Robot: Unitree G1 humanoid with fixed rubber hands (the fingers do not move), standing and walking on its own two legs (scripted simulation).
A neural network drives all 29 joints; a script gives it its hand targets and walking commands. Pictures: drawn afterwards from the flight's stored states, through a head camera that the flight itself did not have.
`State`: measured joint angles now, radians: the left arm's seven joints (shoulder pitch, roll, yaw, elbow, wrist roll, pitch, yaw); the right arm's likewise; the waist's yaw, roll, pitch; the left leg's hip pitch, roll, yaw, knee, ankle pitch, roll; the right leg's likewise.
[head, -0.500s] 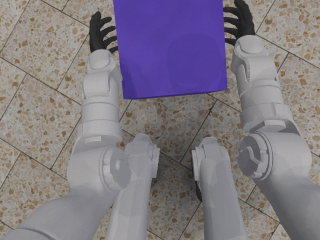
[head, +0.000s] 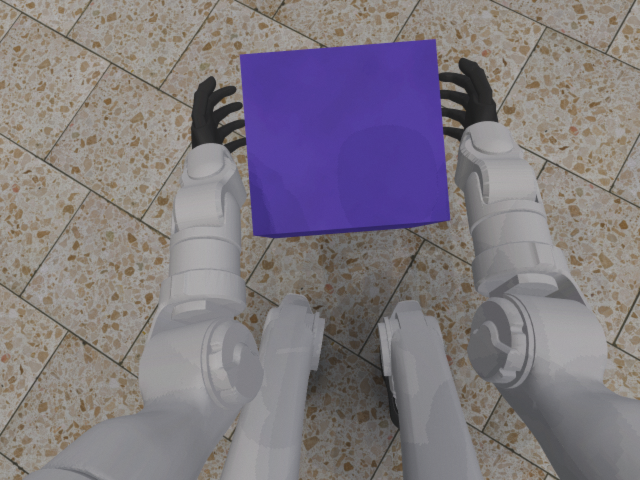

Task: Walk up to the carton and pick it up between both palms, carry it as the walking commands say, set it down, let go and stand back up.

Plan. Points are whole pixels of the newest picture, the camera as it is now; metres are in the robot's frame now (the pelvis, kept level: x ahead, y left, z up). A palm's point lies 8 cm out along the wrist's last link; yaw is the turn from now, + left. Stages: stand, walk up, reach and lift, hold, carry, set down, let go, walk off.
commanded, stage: reach and lift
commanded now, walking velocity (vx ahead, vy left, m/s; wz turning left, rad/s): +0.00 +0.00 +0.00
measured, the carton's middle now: (340, 156) +0.50 +0.02 -0.15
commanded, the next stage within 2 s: none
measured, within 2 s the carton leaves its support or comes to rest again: neither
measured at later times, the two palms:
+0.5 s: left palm (181, 138) +0.45 +0.17 +0.02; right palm (500, 113) +0.48 -0.13 +0.01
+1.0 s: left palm (138, 124) +0.43 +0.18 +0.09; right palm (538, 89) +0.46 -0.13 +0.09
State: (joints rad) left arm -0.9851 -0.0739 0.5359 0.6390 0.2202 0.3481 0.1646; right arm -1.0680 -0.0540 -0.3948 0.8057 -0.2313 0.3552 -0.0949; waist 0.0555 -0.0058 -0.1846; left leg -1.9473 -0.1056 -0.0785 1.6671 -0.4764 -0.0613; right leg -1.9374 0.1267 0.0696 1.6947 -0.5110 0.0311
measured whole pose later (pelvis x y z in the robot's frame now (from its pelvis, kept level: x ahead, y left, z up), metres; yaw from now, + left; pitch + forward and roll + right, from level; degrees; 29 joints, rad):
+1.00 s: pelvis +0.04 +0.00 +0.13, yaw +0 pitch +34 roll +0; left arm -0.65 -0.16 0.49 0.57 0.25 0.30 0.14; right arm -0.73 0.06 -0.40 0.71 -0.26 0.31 -0.08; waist 0.05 -0.01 -0.24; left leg -1.38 -0.10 -0.12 1.21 -0.41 -0.04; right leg -1.36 0.11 0.10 1.22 -0.44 0.02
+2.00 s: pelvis +0.08 +0.00 +0.24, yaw +0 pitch +13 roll +0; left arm -0.36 -0.18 0.40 0.45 0.30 0.41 0.04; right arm -0.41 0.14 -0.32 0.55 -0.30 0.41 -0.03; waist 0.05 0.00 -0.13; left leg -0.56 -0.06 -0.14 0.57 -0.22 -0.02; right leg -0.55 0.08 0.13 0.59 -0.25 -0.01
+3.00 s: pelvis +0.09 +0.00 +0.26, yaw -1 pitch -6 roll +0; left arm -0.33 -0.17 0.31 0.33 0.32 0.73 0.03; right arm -0.34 0.14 -0.27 0.39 -0.31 0.71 0.00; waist 0.02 -0.01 -0.03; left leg -0.07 -0.04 -0.12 0.35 -0.17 -0.01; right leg -0.06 0.06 0.14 0.36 -0.19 -0.01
